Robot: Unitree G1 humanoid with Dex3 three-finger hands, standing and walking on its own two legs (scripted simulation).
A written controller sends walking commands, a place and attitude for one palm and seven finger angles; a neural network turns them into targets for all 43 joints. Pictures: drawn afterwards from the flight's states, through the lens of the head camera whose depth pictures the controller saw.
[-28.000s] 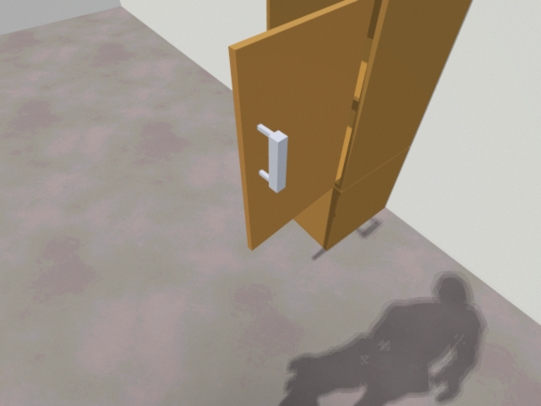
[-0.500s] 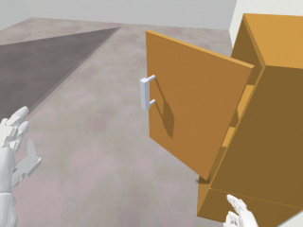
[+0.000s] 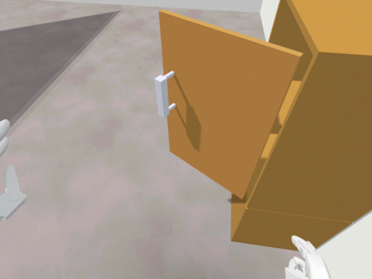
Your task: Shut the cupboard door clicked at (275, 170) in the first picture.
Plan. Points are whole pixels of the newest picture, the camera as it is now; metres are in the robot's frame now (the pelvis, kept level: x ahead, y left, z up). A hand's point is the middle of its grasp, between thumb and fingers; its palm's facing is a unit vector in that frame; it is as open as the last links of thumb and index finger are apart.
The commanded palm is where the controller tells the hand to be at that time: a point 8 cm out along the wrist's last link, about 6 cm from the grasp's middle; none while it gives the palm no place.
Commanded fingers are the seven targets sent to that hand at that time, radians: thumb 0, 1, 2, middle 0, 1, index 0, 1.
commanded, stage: step back with the hand held close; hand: left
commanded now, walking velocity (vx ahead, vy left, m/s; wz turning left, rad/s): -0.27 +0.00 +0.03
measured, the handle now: (167, 94) +0.65 +0.10 +0.03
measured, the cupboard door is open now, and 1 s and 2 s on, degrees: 59 59 59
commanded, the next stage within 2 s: stop stepping back and stand still in 0.92 s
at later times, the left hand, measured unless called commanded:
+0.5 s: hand out of the picture +0.10 +0.25 +0.18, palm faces +0.45 -0.75 -0.48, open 7.4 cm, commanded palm +0.04 +0.29 +0.19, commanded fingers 0.00 0.90 0.90 -0.20 -0.30 -0.20 -0.30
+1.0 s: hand out of the picture +0.00 +0.23 +0.17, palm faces +0.35 -0.81 -0.47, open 7.4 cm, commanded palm -0.08 +0.27 +0.19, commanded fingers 0.00 0.90 0.90 -0.20 -0.30 -0.20 -0.30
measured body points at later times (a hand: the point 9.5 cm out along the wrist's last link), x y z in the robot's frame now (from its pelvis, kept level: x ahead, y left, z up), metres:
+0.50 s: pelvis -0.09 -0.02 +0.00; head -0.10 +0.00 +0.45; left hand +0.07 +0.29 +0.21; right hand +0.08 -0.28 -0.06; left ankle -0.02 +0.03 -0.72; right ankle -0.02 -0.13 -0.72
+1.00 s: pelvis -0.24 -0.02 -0.01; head -0.16 +0.01 +0.43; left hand -0.03 +0.27 +0.20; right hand +0.01 -0.23 -0.07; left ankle -0.02 +0.03 -0.72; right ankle -0.46 -0.14 -0.71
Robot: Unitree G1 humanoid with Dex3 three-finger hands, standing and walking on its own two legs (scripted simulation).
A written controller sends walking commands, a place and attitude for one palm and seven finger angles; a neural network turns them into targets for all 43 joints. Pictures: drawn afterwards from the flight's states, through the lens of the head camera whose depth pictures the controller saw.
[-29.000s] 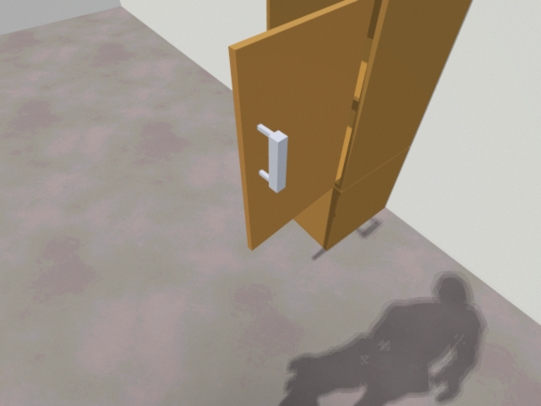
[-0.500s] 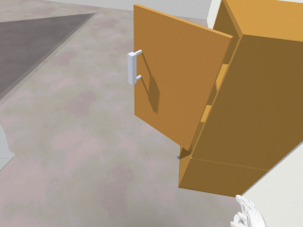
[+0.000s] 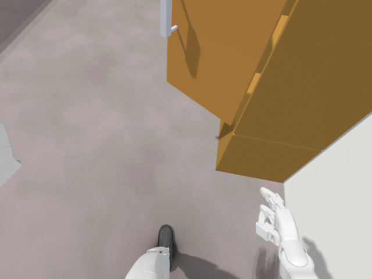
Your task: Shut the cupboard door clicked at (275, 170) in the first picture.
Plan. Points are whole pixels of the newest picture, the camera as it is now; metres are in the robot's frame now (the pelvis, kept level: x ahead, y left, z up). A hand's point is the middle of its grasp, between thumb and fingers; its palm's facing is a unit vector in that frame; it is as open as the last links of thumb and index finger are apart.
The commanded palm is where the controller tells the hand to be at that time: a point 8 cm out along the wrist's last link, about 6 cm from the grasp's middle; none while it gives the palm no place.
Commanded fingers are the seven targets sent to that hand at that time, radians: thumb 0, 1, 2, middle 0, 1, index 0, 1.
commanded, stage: stop stepping back and stand still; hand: left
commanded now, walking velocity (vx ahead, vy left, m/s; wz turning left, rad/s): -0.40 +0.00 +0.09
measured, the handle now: (170, 12) +0.88 +0.18 +0.04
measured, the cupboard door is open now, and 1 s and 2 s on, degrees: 59 59 59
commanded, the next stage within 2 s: let the arm hang, fingers relaxed in 1.50 s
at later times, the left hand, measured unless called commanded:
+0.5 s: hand out of the picture +0.10 +0.25 +0.17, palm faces +0.34 -0.84 -0.42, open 7.4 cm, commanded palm +0.02 +0.30 +0.20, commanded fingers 0.00 0.90 0.90 -0.20 -0.30 -0.20 -0.30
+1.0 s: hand out of the picture +0.07 +0.30 +0.19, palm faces +0.44 -0.80 -0.40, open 7.4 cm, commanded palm +0.00 +0.34 +0.20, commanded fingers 0.00 0.90 0.90 -0.20 -0.30 -0.20 -0.30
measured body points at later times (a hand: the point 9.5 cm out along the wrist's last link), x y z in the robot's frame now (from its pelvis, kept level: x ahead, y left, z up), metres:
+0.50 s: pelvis -0.12 +0.00 +0.01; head -0.14 +0.02 +0.46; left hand +0.07 +0.29 +0.20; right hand +0.00 -0.24 -0.07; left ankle -0.01 +0.11 -0.71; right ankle -0.18 -0.10 -0.71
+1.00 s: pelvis -0.13 +0.04 +0.02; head -0.12 +0.07 +0.47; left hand +0.04 +0.34 +0.21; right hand +0.06 -0.18 -0.04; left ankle -0.10 +0.16 -0.71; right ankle -0.16 -0.08 -0.69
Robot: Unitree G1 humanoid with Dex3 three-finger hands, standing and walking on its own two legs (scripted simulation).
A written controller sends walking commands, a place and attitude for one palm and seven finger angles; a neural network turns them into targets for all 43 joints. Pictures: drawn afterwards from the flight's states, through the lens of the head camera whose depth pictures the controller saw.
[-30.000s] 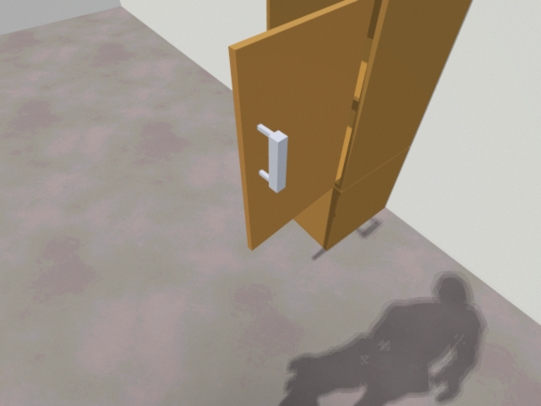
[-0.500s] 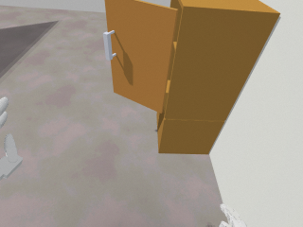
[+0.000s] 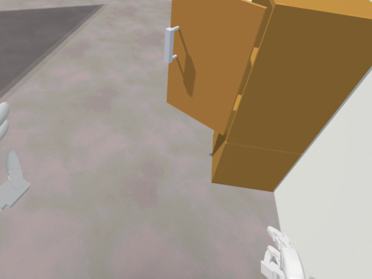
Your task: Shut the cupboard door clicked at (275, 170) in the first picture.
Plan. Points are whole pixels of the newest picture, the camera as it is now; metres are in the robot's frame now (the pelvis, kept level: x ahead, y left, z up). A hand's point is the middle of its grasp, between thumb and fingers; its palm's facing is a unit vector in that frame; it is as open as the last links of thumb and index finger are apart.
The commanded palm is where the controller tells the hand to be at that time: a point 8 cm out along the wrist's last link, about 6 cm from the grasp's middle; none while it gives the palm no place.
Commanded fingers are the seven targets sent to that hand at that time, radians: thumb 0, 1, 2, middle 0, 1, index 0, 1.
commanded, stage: stop stepping back and stand still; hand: left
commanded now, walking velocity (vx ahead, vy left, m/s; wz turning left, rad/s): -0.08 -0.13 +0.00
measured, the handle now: (172, 44) +1.01 +0.10 +0.02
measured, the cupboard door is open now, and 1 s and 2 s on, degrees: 59 59 59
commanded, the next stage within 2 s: let the arm hang, fingers relaxed in 0.50 s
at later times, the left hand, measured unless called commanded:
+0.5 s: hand (19, 176) +0.22 +0.26 +0.18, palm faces +0.44 -0.81 -0.39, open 7.4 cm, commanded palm +0.15 +0.30 +0.19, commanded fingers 0.00 0.90 0.90 -0.20 -0.30 -0.20 -0.30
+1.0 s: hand out of the picture +0.01 +0.20 -0.17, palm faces -0.01 -0.98 -0.18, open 7.0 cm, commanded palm none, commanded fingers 0.00 0.90 0.90 -0.20 -0.30 -0.20 -0.30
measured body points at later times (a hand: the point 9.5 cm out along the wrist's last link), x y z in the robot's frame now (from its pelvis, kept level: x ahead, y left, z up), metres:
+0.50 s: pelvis +0.01 +0.01 +0.01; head +0.00 +0.02 +0.46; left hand +0.19 +0.30 +0.20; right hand +0.14 -0.25 -0.07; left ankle +0.03 +0.12 -0.73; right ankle +0.02 -0.10 -0.73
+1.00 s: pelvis -0.02 +0.01 +0.01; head +0.00 +0.04 +0.45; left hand +0.01 +0.25 -0.16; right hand +0.02 -0.25 -0.13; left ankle +0.03 +0.12 -0.73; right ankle +0.02 -0.10 -0.73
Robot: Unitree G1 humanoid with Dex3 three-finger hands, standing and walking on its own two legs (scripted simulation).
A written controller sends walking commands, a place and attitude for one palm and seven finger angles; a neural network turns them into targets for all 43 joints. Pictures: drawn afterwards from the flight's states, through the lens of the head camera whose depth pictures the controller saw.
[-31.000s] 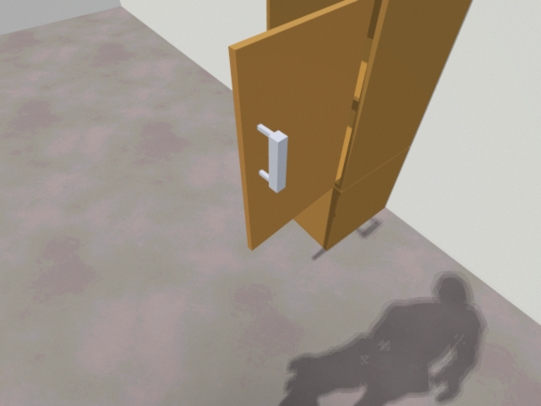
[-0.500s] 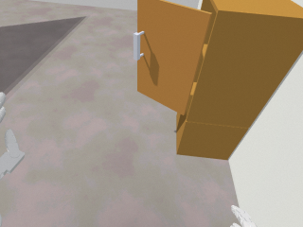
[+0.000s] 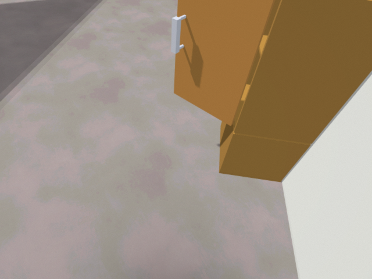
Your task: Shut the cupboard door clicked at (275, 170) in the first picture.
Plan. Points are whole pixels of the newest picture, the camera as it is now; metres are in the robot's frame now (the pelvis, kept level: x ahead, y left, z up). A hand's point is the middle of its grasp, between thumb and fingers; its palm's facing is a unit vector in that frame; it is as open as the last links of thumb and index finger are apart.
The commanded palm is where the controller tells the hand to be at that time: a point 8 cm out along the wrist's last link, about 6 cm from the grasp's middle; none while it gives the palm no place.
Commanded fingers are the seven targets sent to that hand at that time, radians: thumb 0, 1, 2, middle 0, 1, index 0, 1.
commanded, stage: let the arm hang, fingers relaxed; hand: left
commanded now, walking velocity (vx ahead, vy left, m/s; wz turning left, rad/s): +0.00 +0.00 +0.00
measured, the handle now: (179, 34) +1.03 +0.09 +0.02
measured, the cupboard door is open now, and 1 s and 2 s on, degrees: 59 59 59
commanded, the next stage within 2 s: look to check the result in 0.70 s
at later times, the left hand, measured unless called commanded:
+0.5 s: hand out of the picture +0.06 +0.24 -0.15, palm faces -0.01 -0.96 -0.29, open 7.4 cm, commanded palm none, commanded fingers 0.00 0.90 0.90 -0.20 -0.30 -0.20 -0.30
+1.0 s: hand out of the picture +0.09 +0.24 -0.15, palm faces -0.02 -0.95 -0.31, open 7.4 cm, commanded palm none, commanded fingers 0.00 0.90 0.90 -0.20 -0.30 -0.20 -0.30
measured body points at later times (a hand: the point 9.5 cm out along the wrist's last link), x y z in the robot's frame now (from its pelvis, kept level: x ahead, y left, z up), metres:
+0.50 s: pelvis +0.01 +0.01 +0.01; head +0.00 +0.01 +0.46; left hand +0.06 +0.29 -0.13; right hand +0.03 -0.25 -0.14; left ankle +0.05 +0.11 -0.74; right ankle +0.04 -0.11 -0.74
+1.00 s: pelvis +0.04 +0.01 +0.01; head +0.04 +0.01 +0.46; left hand +0.09 +0.29 -0.13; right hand +0.10 -0.28 -0.13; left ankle +0.05 +0.11 -0.74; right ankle +0.04 -0.11 -0.74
